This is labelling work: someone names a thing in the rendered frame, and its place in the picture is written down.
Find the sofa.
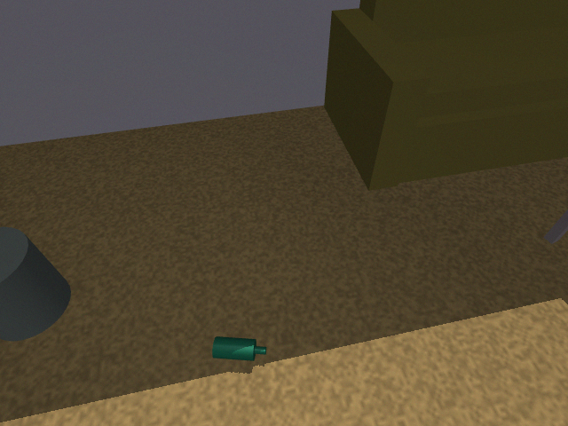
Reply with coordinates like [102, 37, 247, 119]
[324, 0, 568, 191]

